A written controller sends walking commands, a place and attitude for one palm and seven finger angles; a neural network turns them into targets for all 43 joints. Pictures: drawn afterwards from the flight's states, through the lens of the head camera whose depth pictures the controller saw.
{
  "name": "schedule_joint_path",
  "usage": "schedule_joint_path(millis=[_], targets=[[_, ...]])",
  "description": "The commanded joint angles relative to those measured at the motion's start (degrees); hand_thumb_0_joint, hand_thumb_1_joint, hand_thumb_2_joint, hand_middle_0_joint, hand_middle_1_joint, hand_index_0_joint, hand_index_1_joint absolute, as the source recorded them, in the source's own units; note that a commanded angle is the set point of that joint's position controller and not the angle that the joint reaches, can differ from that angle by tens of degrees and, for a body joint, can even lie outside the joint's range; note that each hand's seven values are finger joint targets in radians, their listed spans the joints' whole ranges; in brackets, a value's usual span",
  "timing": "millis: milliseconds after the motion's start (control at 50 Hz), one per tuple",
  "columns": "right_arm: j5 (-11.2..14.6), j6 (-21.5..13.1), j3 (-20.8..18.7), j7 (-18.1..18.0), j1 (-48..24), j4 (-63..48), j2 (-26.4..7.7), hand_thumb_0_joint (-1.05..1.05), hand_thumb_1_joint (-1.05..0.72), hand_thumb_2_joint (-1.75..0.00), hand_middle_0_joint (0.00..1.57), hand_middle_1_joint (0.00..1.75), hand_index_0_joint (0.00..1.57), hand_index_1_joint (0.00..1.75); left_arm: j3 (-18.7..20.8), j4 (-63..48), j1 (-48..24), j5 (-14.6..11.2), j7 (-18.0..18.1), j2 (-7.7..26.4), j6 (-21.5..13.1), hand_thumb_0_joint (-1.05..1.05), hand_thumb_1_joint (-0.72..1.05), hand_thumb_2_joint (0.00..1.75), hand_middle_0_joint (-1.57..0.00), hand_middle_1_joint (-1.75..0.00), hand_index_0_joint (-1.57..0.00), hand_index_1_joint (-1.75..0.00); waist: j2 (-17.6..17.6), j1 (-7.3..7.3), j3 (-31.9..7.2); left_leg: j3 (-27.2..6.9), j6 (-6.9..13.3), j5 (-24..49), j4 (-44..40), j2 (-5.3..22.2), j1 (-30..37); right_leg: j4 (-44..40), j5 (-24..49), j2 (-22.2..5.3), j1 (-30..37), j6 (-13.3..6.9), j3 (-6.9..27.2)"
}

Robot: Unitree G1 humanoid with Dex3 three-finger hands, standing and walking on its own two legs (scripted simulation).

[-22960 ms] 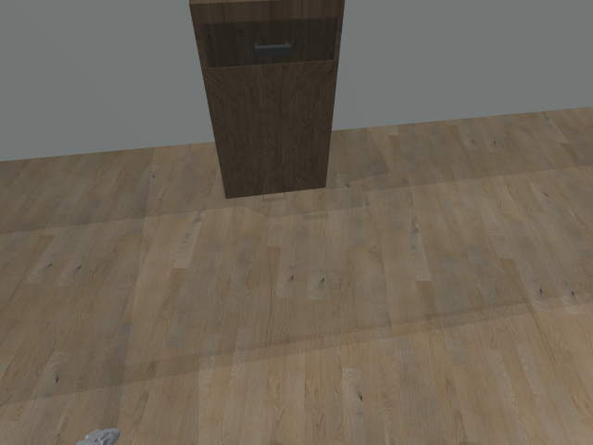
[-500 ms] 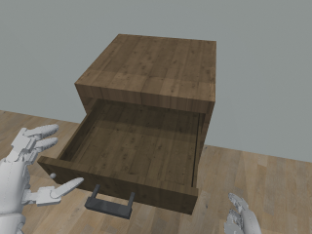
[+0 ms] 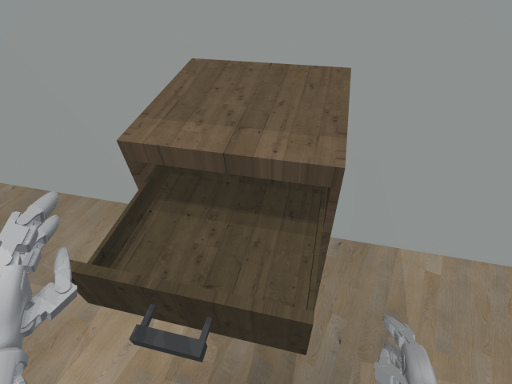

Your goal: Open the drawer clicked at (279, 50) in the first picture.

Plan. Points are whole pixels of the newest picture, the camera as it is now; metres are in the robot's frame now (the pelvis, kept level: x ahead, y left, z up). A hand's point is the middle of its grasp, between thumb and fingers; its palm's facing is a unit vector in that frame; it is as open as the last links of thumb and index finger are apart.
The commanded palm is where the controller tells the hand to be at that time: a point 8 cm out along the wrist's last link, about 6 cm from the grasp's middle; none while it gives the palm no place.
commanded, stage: draw the hand back to the body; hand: left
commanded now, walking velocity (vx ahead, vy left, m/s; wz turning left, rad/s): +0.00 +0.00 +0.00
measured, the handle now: (174, 329) +0.22 +0.18 -0.05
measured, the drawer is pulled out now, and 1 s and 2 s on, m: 0.28 0.28 0.28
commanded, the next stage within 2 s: step back with the hand held close in 0.02 s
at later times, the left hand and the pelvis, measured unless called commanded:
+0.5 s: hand (70, 287) +0.19 +0.25 +0.14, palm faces +0.23 -0.81 -0.54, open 7.4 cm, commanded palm +0.12 +0.30 +0.18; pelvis -0.02 +0.02 +0.00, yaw -2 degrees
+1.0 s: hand (27, 336) +0.12 +0.26 +0.15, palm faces +0.33 -0.82 -0.47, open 7.4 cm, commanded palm +0.05 +0.30 +0.18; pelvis -0.07 +0.02 -0.01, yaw +1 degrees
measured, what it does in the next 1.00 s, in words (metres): shifts its weight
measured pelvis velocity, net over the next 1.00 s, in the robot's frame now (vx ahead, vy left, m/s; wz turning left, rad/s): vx -0.07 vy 0.02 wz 0.02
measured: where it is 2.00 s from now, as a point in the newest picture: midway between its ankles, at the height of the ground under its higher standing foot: outside the picture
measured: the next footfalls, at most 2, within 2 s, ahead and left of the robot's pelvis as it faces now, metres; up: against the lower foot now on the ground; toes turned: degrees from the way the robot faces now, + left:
right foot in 1.14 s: -0.07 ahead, -0.09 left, +0.00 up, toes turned -4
left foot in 1.46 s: -0.14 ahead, +0.15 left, +0.00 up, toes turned +1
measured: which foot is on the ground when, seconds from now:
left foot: down 0.00-1.00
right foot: down 0.00-1.00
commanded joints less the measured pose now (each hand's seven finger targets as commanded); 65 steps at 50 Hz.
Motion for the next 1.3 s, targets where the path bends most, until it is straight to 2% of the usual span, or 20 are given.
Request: schedule_joint_path(millis=[0, 100, 120, 180, 260, 420, 680, 740, 780, 820, 880, 920, 940, 1000, 1060, 1140, 1180, 1220, 1240, 1280], targets=[[0.06, -3.41, -1.81, -0.07, -7.64, -9.81, -5.25, 0.00, -0.90, -0.90, 0.20, 0.30, 0.20, 0.30, 7.39, -11.47, -2.45, -0.24, 1.48, 9.96, -4.05, 0.00, 0.90, 0.90, -0.20, -0.30, -0.20, -0.30, -1.64, -0.11, -3.93, 0.84, 1.11, 16.39, -2.17, 2.48, -0.07, -4.05, 15.22, -5.61, 0.98, 2.23, 2.25], [0.13, -3.30, -2.03, 0.06, -7.82, -9.67, -5.27, 0.00, -0.90, -0.90, 0.20, 0.30, 0.20, 0.30, 7.39, -11.02, -1.95, -0.24, 1.53, 9.70, -4.04, 0.00, 0.90, 0.90, -0.20, -0.30, -0.20, -0.30, -2.32, -0.14, -4.37, 1.15, 1.17, 16.34, -2.02, 2.45, 0.05, -4.00, 15.72, -5.71, 1.10, 2.43, 2.38], [0.90, -2.23, -1.73, 0.26, -4.87, -12.07, -7.09, 0.00, -0.90, -0.90, 0.20, 0.30, 0.20, 0.30, 17.86, -15.38, -12.86, -0.49, 2.15, 19.24, -7.71, 0.00, 0.90, 0.90, -0.20, -0.30, -0.20, -0.30, 2.64, -2.33, 2.49, -0.69, 1.99, 10.27, -1.17, 2.19, -1.98, -7.99, 16.61, -8.83, -5.85, 1.29, 10.74], [0.46, -0.64, -3.08, 1.12, -6.48, -10.49, -6.61, 0.00, -0.90, -0.90, 0.20, 0.30, 0.20, 0.30, 10.95, -6.05, -1.76, 0.76, 0.85, 10.19, -8.53, 0.00, 0.90, 0.90, -0.20, -0.30, -0.20, -0.30, -9.65, -2.87, -0.41, -0.36, 2.42, 7.98, 2.41, 2.14, -0.94, -8.87, 18.85, -11.63, -5.93, 2.34, 13.18], [0.95, 0.77, -3.96, 2.12, -7.38, -11.83, -6.85, 0.00, -0.90, -0.90, 0.20, 0.30, 0.20, 0.30, 9.40, -8.30, 3.10, 1.30, 0.90, 8.95, -8.92, 0.00, 0.90, 0.90, -0.20, -0.30, -0.20, -0.30, -5.73, -3.12, -6.47, -0.14, 2.81, 14.32, 0.51, 4.25, -0.05, -2.96, 25.44, -11.32, -2.97, 3.23, 9.75], [0.83, 1.96, -4.30, 1.26, -8.39, -14.31, -6.77, 0.00, -0.90, -0.90, 0.20, 0.30, 0.20, 0.30, 15.75, -18.47, 6.81, 1.52, 3.54, 15.68, -9.12, 0.00, 0.90, 0.90, -0.20, -0.30, -0.20, -0.30, 1.18, -2.72, -11.97, -4.62, 3.11, 25.76, -0.61, 7.89, -5.45, 4.83, 24.71, -8.68, 0.02, 2.77, 6.79], [-1.91, -0.52, -4.09, 0.55, -3.93, -12.81, -6.57, 0.00, -0.90, -0.90, 0.20, 0.30, 0.20, 0.30, 11.92, -18.02, 5.85, 1.91, 4.98, 10.20, -8.24, 0.00, 0.90, 0.90, -0.20, -0.30, -0.20, -0.30, 3.55, -3.57, -5.81, -8.11, 5.07, 23.65, -3.65, 13.96, -17.34, 12.67, -0.24, -5.92, -1.50, 3.02, 3.02], [-0.73, -0.44, -3.85, 0.64, -3.94, -12.87, -6.80, 0.00, -0.90, -0.90, 0.20, 0.30, 0.20, 0.30, 12.17, -17.50, 3.66, 1.17, 4.42, 10.77, -7.94, 0.00, 0.90, 0.90, -0.20, -0.30, -0.20, -0.30, -1.98, -3.58, -5.95, -5.96, 3.93, 11.41, 0.53, 10.62, -19.14, 8.65, 7.97, -9.21, -1.43, 1.28, 8.63], [-0.07, -0.17, -4.15, 1.10, -3.30, -13.12, -6.17, 0.00, -0.90, -0.90, 0.20, 0.30, 0.20, 0.30, 12.01, -16.37, 2.17, 0.64, 4.04, 11.49, -8.26, 0.00, 0.90, 0.90, -0.20, -0.30, -0.20, -0.30, -11.50, -4.26, -5.13, -3.43, 1.77, -0.15, 9.04, 4.02, -17.19, -2.13, 8.60, -16.04, -7.39, -2.11, 19.48], [-0.08, 0.01, -4.70, 1.74, -1.90, -12.52, -6.15, 0.00, -0.90, -0.90, 0.20, 0.30, 0.20, 0.30, 12.46, -16.33, 1.62, 0.51, 4.18, 12.87, -8.78, 0.00, 0.90, 0.90, -0.20, -0.30, -0.20, -0.30, -15.39, -4.99, -4.76, -0.62, 0.00, -6.36, 18.91, 0.02, -12.78, -10.92, 2.82, -22.89, -13.09, -6.08, 27.25], [-0.31, 0.47, -3.43, 1.86, -3.54, -12.57, -5.06, 0.00, -0.90, -0.90, 0.20, 0.30, 0.20, 0.30, 12.76, -16.57, 3.70, 0.95, 4.27, 12.46, -9.55, 0.00, 0.90, 0.90, -0.20, -0.30, -0.20, -0.30, -12.07, -4.39, -4.95, -1.69, 0.59, -7.34, 14.49, 1.76, -12.69, -6.74, 9.86, -21.45, -9.32, -5.14, 18.93], [-0.68, 0.39, -3.50, 1.17, -4.98, -11.65, -5.57, 0.00, -0.90, -0.90, 0.20, 0.30, 0.20, 0.30, 14.17, -17.25, 5.16, 1.58, 4.61, 13.53, -10.04, 0.00, 0.90, 0.90, -0.20, -0.30, -0.20, -0.30, -5.41, -4.56, -5.15, -0.59, 1.38, 4.33, -1.44, 4.00, -8.47, -0.04, 15.37, -15.99, -8.44, -1.05, 12.00], [-0.64, -0.17, -3.69, 1.05, -5.67, -11.96, -6.14, 0.00, -0.90, -0.90, 0.20, 0.30, 0.20, 0.30, 13.42, -18.97, 5.00, 1.97, 4.55, 12.94, -10.77, 0.00, 0.90, 0.90, -0.20, -0.30, -0.20, -0.30, 0.76, -4.09, -6.05, -4.94, 3.12, 11.68, -5.72, 8.42, -9.73, 5.72, 15.42, -11.15, -6.39, 1.79, 7.28], [-0.79, -1.94, -4.41, 1.58, -6.70, -13.16, -5.60, 0.00, -0.90, -0.90, 0.20, 0.30, 0.20, 0.30, 15.62, -19.65, 6.08, 1.78, 4.40, 13.77, -11.45, 0.00, 0.90, 0.90, -0.20, -0.30, -0.20, -0.30, 9.56, -2.65, -8.56, -8.02, 5.60, 19.61, -6.74, 16.28, -18.26, 17.99, -0.81, -6.53, -2.74, 4.38, 1.47], [-1.43, -3.12, -4.86, 1.56, -4.70, -10.91, -5.61, 0.00, -0.90, -0.90, 0.20, 0.30, 0.20, 0.30, 13.72, -19.66, 4.84, 1.36, 4.13, 11.46, -11.43, 0.00, 0.90, 0.90, -0.20, -0.30, -0.20, -0.30, 5.76, -2.92, -5.49, -7.15, 6.22, 29.92, -3.76, 17.98, -15.14, 17.93, -5.55, -6.01, -7.04, 4.17, 1.03], [-1.23, -3.00, -4.77, 2.15, -4.00, -9.38, -6.96, 0.00, -0.90, -0.90, 0.20, 0.30, 0.20, 0.30, 11.21, -18.97, 3.65, 1.24, 2.81, 9.67, -11.59, 0.00, 0.90, 0.90, -0.20, -0.30, -0.20, -0.30, 3.83, -3.40, -6.31, -3.82, 3.66, 36.40, 2.95, 15.51, -9.69, 5.57, 10.09, -7.00, -4.65, 3.92, -0.08], [0.01, -2.20, -5.23, 2.40, -4.08, -10.20, -6.35, 0.00, -0.90, -0.90, 0.20, 0.30, 0.20, 0.30, 11.57, -18.41, 3.82, 1.09, 2.78, 10.60, -11.15, 0.00, 0.90, 0.90, -0.20, -0.30, -0.20, -0.30, -6.41, -3.79, -11.64, 1.53, 0.29, 24.74, 10.58, 9.15, -10.67, 2.31, 31.49, -13.02, -0.69, 1.61, 6.95], [0.27, -1.09, -5.90, 2.51, -4.83, -11.26, -5.77, 0.00, -0.90, -0.90, 0.20, 0.30, 0.20, 0.30, 15.31, -16.15, 7.14, 0.47, 3.35, 14.16, -10.62, 0.00, 0.90, 0.90, -0.20, -0.30, -0.20, -0.30, -15.98, -3.13, -12.55, 3.04, -2.05, -8.94, 26.40, 0.13, -17.86, -4.16, 42.90, -25.13, -2.53, -4.78, 19.61], [0.04, -0.33, -4.82, 2.31, -5.93, -11.83, -4.34, 0.00, -0.90, -0.90, 0.20, 0.30, 0.20, 0.30, 15.02, -15.47, 8.48, 0.48, 3.72, 14.39, -10.26, 0.00, 0.90, 0.90, -0.20, -0.30, -0.20, -0.30, -14.31, -2.70, -11.62, -1.12, -1.68, -13.47, 32.78, 0.22, -21.09, -4.07, 40.15, -27.11, -2.44, -6.08, 18.40], [-0.31, 1.18, -3.14, 1.52, -6.97, -12.28, -2.84, 0.00, -0.90, -0.90, 0.20, 0.30, 0.20, 0.30, 14.72, -16.53, 8.55, 0.99, 4.22, 13.09, -9.55, 0.00, 0.90, 0.90, -0.20, -0.30, -0.20, -0.30, -12.91, -3.42, -10.63, -1.34, -2.20, -13.20, 31.86, 1.48, -21.16, -2.78, 39.32, -23.79, -2.95, -6.15, 14.09]])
